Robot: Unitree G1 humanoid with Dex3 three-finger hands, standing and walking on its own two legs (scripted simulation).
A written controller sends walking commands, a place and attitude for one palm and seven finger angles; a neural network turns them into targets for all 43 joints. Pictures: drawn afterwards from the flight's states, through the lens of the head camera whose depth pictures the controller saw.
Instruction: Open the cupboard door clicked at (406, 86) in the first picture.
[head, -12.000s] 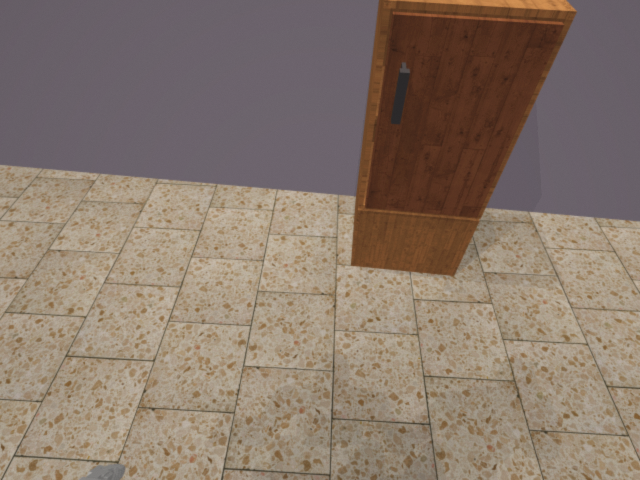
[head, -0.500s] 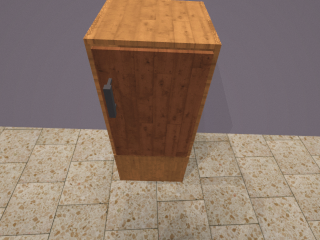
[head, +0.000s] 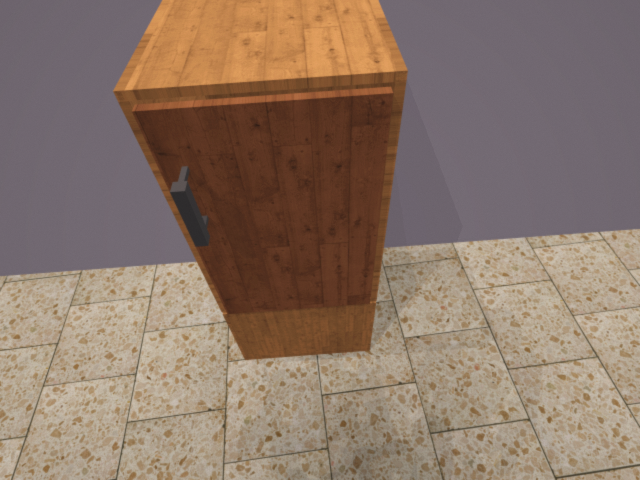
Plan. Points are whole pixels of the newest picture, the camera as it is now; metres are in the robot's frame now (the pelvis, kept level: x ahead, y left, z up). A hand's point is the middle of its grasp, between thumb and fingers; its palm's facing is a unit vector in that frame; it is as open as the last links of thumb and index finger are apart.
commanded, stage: come to a stop and stand still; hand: left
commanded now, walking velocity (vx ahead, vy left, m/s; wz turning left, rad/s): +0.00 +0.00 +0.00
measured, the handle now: (193, 207) +0.53 +0.24 +0.01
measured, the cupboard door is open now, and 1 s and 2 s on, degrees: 0 0 0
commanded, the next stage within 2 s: look again from close up in 0.50 s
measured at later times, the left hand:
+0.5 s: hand out of the picture +0.00 +0.14 -0.16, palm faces +0.04 -0.97 -0.22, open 7.3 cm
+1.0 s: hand out of the picture -0.01 +0.13 -0.17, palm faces +0.07 -0.98 -0.19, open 7.3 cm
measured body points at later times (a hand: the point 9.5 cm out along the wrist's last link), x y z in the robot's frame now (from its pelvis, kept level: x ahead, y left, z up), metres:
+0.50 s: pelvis +0.00 -0.04 +0.01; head +0.02 -0.05 +0.46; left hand +0.00 +0.19 -0.14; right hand -0.01 -0.25 -0.16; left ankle -0.05 +0.09 -0.73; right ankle +0.01 -0.13 -0.73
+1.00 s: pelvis +0.00 -0.03 +0.01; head +0.02 -0.04 +0.46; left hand -0.01 +0.18 -0.15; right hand -0.01 -0.24 -0.16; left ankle -0.05 +0.09 -0.73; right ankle +0.01 -0.13 -0.73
